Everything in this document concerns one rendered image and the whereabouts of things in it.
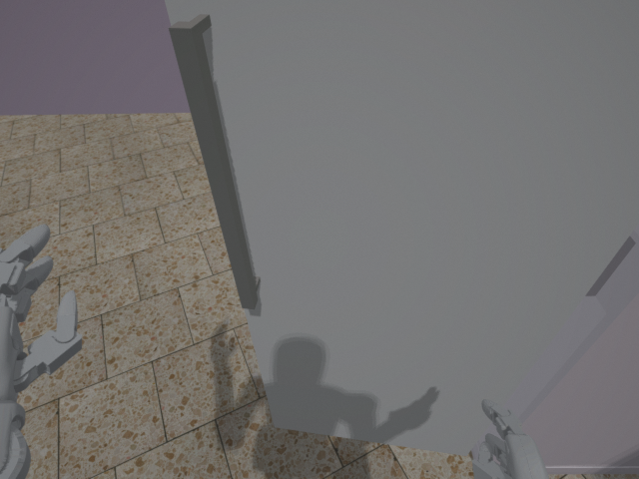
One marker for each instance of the handle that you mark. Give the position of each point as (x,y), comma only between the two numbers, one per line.
(189,46)

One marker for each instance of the robot right hand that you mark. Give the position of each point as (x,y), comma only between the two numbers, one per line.
(518,455)

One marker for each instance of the left robot forearm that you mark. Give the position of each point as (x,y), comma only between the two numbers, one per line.
(15,456)

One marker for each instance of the fridge door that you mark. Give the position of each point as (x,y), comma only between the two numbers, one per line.
(428,189)

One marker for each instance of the robot left hand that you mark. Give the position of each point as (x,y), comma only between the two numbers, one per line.
(17,284)

